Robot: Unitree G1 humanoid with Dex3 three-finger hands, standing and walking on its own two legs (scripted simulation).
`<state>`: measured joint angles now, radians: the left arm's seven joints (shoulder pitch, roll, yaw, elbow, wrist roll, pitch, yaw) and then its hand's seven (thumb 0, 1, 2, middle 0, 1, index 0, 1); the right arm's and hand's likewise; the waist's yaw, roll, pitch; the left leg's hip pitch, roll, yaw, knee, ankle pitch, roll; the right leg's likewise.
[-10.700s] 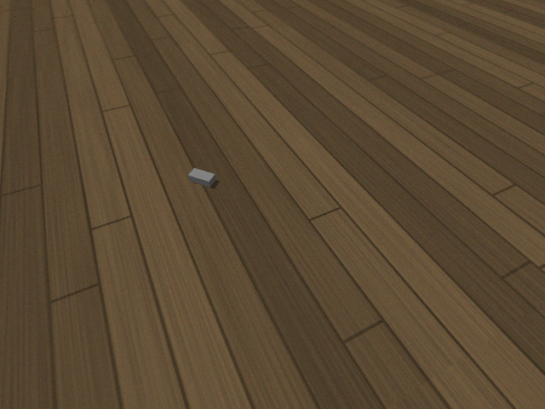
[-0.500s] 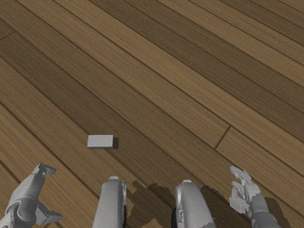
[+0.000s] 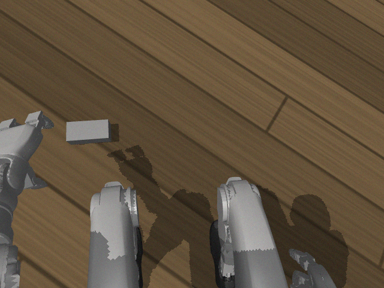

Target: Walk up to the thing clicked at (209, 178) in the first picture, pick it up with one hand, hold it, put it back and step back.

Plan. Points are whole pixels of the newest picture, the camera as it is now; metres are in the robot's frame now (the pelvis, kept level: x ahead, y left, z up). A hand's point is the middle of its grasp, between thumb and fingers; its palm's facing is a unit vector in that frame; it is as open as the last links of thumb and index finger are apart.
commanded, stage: rise first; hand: left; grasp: from above
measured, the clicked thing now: (89, 132) +0.53 +0.30 -0.38
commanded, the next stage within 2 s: none
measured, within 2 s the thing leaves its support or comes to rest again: neither
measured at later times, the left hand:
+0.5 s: hand (48, 143) +0.44 +0.34 -0.21, palm faces -0.46 -0.05 -0.88, open 14.2 cm
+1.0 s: hand (57, 137) +0.46 +0.33 -0.24, palm faces -0.45 -0.07 -0.89, open 14.2 cm
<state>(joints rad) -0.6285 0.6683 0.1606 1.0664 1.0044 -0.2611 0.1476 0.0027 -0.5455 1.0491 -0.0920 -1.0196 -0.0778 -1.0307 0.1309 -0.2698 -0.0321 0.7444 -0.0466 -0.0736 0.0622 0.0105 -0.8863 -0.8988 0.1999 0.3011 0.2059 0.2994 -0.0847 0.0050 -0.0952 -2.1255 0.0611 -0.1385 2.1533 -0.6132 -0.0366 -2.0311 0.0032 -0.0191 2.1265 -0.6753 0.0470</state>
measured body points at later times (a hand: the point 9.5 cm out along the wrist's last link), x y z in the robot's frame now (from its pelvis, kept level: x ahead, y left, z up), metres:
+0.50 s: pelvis +0.00 +0.01 -0.05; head +0.23 +0.09 +0.33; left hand +0.46 +0.34 -0.16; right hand +0.08 -0.26 -0.16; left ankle +0.10 +0.14 -0.37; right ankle +0.10 -0.14 -0.37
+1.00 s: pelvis +0.01 +0.01 -0.07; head +0.26 +0.09 +0.30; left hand +0.48 +0.33 -0.19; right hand +0.06 -0.26 -0.17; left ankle +0.10 +0.14 -0.37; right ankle +0.10 -0.14 -0.37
